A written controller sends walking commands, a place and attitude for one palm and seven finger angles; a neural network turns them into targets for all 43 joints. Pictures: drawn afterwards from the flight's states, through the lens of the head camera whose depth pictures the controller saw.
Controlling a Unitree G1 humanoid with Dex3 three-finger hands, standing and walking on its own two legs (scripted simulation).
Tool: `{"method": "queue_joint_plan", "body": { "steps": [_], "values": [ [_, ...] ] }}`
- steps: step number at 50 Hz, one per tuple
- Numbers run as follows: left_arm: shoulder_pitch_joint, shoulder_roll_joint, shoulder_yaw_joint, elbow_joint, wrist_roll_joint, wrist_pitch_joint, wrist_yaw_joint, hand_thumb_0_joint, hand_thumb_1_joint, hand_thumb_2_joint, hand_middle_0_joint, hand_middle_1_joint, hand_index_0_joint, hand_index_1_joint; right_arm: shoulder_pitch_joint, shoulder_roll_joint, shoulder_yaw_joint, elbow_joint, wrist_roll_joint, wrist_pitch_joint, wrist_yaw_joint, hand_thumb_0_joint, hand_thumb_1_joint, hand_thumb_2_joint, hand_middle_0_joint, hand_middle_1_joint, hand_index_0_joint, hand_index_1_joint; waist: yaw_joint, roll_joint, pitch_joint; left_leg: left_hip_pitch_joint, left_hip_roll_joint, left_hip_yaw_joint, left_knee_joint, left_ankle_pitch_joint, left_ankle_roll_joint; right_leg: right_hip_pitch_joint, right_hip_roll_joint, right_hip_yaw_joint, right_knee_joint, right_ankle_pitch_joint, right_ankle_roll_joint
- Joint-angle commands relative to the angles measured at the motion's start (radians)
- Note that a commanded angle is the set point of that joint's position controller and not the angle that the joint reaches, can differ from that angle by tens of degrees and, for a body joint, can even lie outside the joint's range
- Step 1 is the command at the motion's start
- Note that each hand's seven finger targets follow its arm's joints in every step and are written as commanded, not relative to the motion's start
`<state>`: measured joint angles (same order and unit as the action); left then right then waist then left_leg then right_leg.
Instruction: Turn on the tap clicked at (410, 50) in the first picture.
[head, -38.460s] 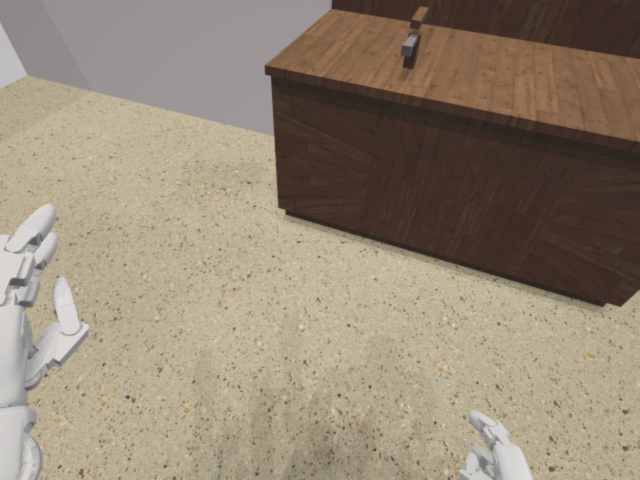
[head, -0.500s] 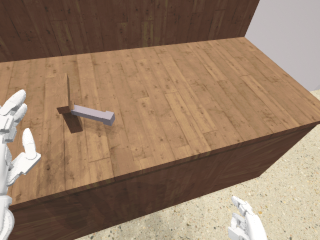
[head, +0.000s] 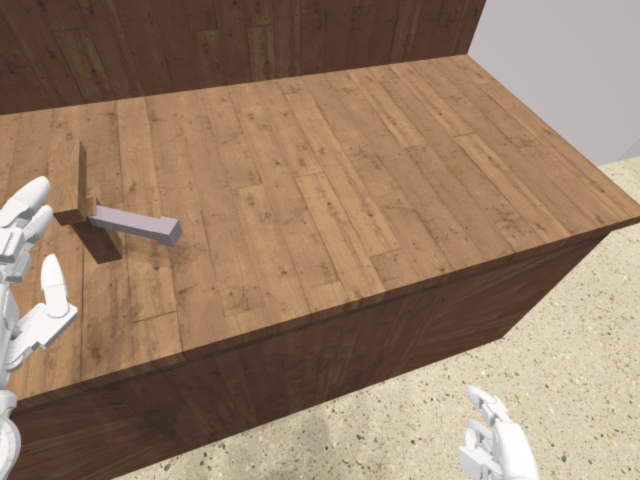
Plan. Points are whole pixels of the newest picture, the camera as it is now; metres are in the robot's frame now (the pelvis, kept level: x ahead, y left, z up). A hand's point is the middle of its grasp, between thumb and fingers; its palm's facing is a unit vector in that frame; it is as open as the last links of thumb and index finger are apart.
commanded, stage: shuffle to correct the standing spot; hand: left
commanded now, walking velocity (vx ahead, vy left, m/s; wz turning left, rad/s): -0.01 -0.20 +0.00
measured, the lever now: (168, 231) +0.40 +0.25 +0.05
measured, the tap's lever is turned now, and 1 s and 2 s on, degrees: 57 57 57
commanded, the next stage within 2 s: come to a stop and stand still in 1.80 s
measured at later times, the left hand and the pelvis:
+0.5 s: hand (99, 315) +0.22 +0.22 +0.16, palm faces +0.32 -0.85 -0.42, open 7.4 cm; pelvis +0.00 -0.02 -0.01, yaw +0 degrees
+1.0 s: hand (87, 322) +0.22 +0.23 +0.16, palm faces +0.33 -0.85 -0.41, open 7.4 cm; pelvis +0.00 -0.02 +0.00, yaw +1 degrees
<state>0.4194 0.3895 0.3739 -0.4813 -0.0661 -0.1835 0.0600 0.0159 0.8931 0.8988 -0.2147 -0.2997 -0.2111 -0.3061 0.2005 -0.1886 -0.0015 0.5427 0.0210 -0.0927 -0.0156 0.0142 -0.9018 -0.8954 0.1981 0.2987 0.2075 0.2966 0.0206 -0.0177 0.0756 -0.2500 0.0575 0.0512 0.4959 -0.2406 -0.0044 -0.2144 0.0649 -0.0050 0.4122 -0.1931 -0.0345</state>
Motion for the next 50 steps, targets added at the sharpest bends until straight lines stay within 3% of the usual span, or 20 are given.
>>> {"method": "queue_joint_plan", "body": {
  "steps": [1,6,7,10,12,13,22,23,27,30,32,33,37,38,39,42,43,47,48,50],
  "values": [
    [-0.041,0.18,0.125,-0.205,-0.013,-0.053,0.021,0.0,0.9,0.9,-0.2,-0.3,-0.2,-0.3,-0.057,-0.132,-0.068,-0.151,-0.001,-0.045,-0.015,0.0,-0.9,-0.9,0.2,0.3,0.2,0.3,-0.007,0.041,-0.189,0.09,0.077,-0.068,-0.004,0.08,0.031,-0.007,-0.134,0.112,-0.052,0.178,-0.007],
    [-0.035,0.188,0.129,-0.244,-0.02,-0.047,0.027,0.0,0.9,0.9,-0.2,-0.3,-0.2,-0.3,-0.057,-0.134,-0.072,-0.149,0.001,-0.043,-0.02,0.0,-0.9,-0.9,0.2,0.3,0.2,0.3,-0.014,0.033,-0.193,0.093,0.062,-0.066,0.031,0.07,0.031,-0.039,-0.154,0.136,-0.046,0.18,-0.023],
    [-0.024,0.208,0.145,-0.257,-0.019,-0.043,0.033,0.0,0.9,0.9,-0.2,-0.3,-0.2,-0.3,-0.079,-0.129,-0.064,-0.149,0.007,-0.044,-0.021,0.0,-0.9,-0.9,0.2,0.3,0.2,0.3,-0.014,0.059,-0.188,0.107,0.067,-0.071,0.019,0.096,0.034,-0.05,-0.151,0.131,-0.04,0.184,-0.019],
    [-0.025,0.191,0.132,-0.251,-0.021,-0.046,0.031,0.0,0.9,0.9,-0.2,-0.3,-0.2,-0.3,-0.063,-0.136,-0.069,-0.147,-0.001,-0.043,-0.024,0.0,-0.9,-0.9,0.2,0.3,0.2,0.3,-0.014,0.071,-0.176,0.071,0.082,-0.084,0.001,0.056,0.038,-0.042,-0.139,0.121,-0.035,0.14,-0.01],
    [0.001,0.215,0.158,-0.241,-0.018,-0.04,0.036,0.0,0.9,0.9,-0.2,-0.3,-0.2,-0.3,-0.075,-0.13,-0.063,-0.145,0.005,-0.041,-0.025,0.0,-0.9,-0.9,0.2,0.3,0.2,0.3,-0.013,0.062,-0.17,0.073,0.09,-0.092,-0.009,0.08,0.04,-0.042,-0.133,0.111,-0.03,0.143,-0.002],
    [-0.005,0.188,0.134,-0.235,-0.02,-0.042,0.033,0.0,0.9,0.9,-0.2,-0.3,-0.2,-0.3,-0.063,-0.136,-0.063,-0.139,-0.002,-0.039,-0.024,0.0,-0.9,-0.9,0.2,0.3,0.2,0.3,-0.015,0.063,-0.183,0.064,0.093,-0.091,-0.01,0.083,0.043,-0.027,-0.129,0.102,-0.026,0.145,0.0],
    [0.01,0.212,0.149,-0.252,-0.018,-0.03,0.032,0.0,0.9,0.9,-0.2,-0.3,-0.2,-0.3,-0.068,-0.132,-0.063,-0.146,0.004,-0.04,-0.023,0.0,-0.9,-0.9,0.2,0.3,0.2,0.3,-0.014,0.061,-0.185,0.081,0.096,-0.086,0.011,0.123,0.042,-0.027,-0.141,0.109,-0.023,0.198,0.004],
    [-0.002,0.184,0.122,-0.246,-0.02,-0.032,0.028,0.0,0.9,0.9,-0.2,-0.3,-0.2,-0.3,-0.057,-0.134,-0.062,-0.14,-0.002,-0.04,-0.023,0.0,-0.9,-0.9,0.2,0.3,0.2,0.3,-0.018,0.045,-0.187,0.075,0.095,-0.087,0.012,0.114,0.043,-0.025,-0.138,0.104,-0.022,0.19,0.005],
    [0.004,0.213,0.149,-0.253,-0.019,-0.026,0.035,0.0,0.9,0.9,-0.2,-0.3,-0.2,-0.3,-0.07,-0.127,-0.06,-0.145,0.004,-0.04,-0.023,0.0,-0.9,-0.9,0.2,0.3,0.2,0.3,-0.016,0.057,-0.17,0.07,0.095,-0.093,0.002,0.065,0.042,-0.043,-0.141,0.122,-0.035,0.15,0.004],
    [-0.005,0.197,0.138,-0.243,-0.019,-0.027,0.034,0.0,0.9,0.9,-0.2,-0.3,-0.2,-0.3,-0.054,-0.131,-0.065,-0.143,-0.002,-0.039,-0.024,0.0,-0.9,-0.9,0.2,0.3,0.2,0.3,-0.016,0.06,-0.166,0.046,0.1,-0.097,-0.005,0.01,0.045,-0.038,-0.141,0.122,-0.044,0.109,0.003],
    [-0.005,0.206,0.141,-0.264,-0.018,-0.025,0.037,0.0,0.9,0.9,-0.2,-0.3,-0.2,-0.3,-0.071,-0.126,-0.06,-0.145,0.005,-0.038,-0.023,0.0,-0.9,-0.9,0.2,0.3,0.2,0.3,-0.018,0.065,-0.169,0.064,0.096,-0.097,-0.005,0.049,0.043,-0.04,-0.141,0.121,-0.039,0.135,0.0],
    [-0.016,0.187,0.122,-0.266,-0.019,-0.03,0.035,0.0,0.9,0.9,-0.2,-0.3,-0.2,-0.3,-0.061,-0.131,-0.058,-0.139,-0.003,-0.039,-0.023,0.0,-0.9,-0.9,0.2,0.3,0.2,0.3,-0.02,0.071,-0.18,0.06,0.101,-0.105,-0.017,0.055,0.045,-0.031,-0.135,0.105,-0.03,0.132,-0.003],
    [0.002,0.215,0.149,-0.27,-0.014,-0.027,0.038,0.0,0.9,0.9,-0.2,-0.3,-0.2,-0.3,-0.075,-0.126,-0.055,-0.15,0.004,-0.041,-0.022,0.0,-0.9,-0.9,0.2,0.3,0.2,0.3,-0.014,0.118,-0.174,0.059,0.134,-0.132,-0.056,0.113,0.05,-0.012,-0.117,0.081,-0.01,0.136,0.012],
    [-0.005,0.187,0.122,-0.259,-0.015,-0.03,0.035,0.0,0.9,0.9,-0.2,-0.3,-0.2,-0.3,-0.066,-0.129,-0.052,-0.145,-0.003,-0.039,-0.022,0.0,-0.9,-0.9,0.2,0.3,0.2,0.3,-0.016,0.113,-0.174,0.041,0.14,-0.133,-0.06,0.099,0.053,0.001,-0.11,0.068,-0.011,0.123,0.018],
    [-0.008,0.197,0.132,-0.251,-0.013,-0.027,0.035,0.0,0.9,0.9,-0.2,-0.3,-0.2,-0.3,-0.06,-0.133,-0.06,-0.149,-0.001,-0.04,-0.022,0.0,-0.9,-0.9,0.2,0.3,0.2,0.3,-0.013,0.103,-0.164,0.031,0.142,-0.135,-0.06,0.07,0.052,0.002,-0.112,0.076,-0.018,0.11,0.019],
    [0.007,0.201,0.137,-0.239,-0.014,-0.02,0.037,0.0,0.9,0.9,-0.2,-0.3,-0.2,-0.3,-0.068,-0.127,-0.057,-0.149,0.007,-0.039,-0.02,0.0,-0.9,-0.9,0.2,0.3,0.2,0.3,-0.016,0.08,-0.155,0.042,0.118,-0.115,-0.043,0.024,0.044,-0.02,-0.123,0.096,-0.041,0.105,0.005],
    [-0.013,0.173,0.108,-0.244,-0.016,-0.024,0.034,0.0,0.9,0.9,-0.2,-0.3,-0.2,-0.3,-0.055,-0.133,-0.056,-0.142,0.0,-0.037,-0.019,0.0,-0.9,-0.9,0.2,0.3,0.2,0.3,-0.02,0.081,-0.164,0.032,0.112,-0.114,-0.041,0.005,0.045,-0.013,-0.123,0.094,-0.041,0.096,0.0],
    [-0.017,0.209,0.135,-0.274,-0.014,-0.025,0.041,0.0,0.9,0.9,-0.2,-0.3,-0.2,-0.3,-0.074,-0.126,-0.055,-0.149,0.007,-0.041,-0.018,0.0,-0.9,-0.9,0.2,0.3,0.2,0.3,-0.018,0.096,-0.162,0.053,0.114,-0.122,-0.048,0.03,0.043,-0.025,-0.127,0.095,-0.036,0.109,-0.007],
    [-0.028,0.184,0.112,-0.276,-0.014,-0.03,0.04,0.0,0.9,0.9,-0.2,-0.3,-0.2,-0.3,-0.064,-0.129,-0.053,-0.144,-0.001,-0.041,-0.018,0.0,-0.9,-0.9,0.2,0.3,0.2,0.3,-0.021,0.102,-0.171,0.043,0.119,-0.128,-0.054,0.029,0.046,-0.012,-0.121,0.082,-0.029,0.103,-0.004],
    [-0.013,0.194,0.125,-0.267,-0.013,-0.028,0.041,0.0,0.9,0.9,-0.2,-0.3,-0.2,-0.3,-0.057,-0.129,-0.06,-0.149,0.0,-0.041,-0.019,0.0,-0.9,-0.9,0.2,0.3,0.2,0.3,-0.017,0.104,-0.169,0.038,0.131,-0.137,-0.058,0.048,0.047,-0.002,-0.118,0.083,-0.024,0.112,0.001]
  ]
}}
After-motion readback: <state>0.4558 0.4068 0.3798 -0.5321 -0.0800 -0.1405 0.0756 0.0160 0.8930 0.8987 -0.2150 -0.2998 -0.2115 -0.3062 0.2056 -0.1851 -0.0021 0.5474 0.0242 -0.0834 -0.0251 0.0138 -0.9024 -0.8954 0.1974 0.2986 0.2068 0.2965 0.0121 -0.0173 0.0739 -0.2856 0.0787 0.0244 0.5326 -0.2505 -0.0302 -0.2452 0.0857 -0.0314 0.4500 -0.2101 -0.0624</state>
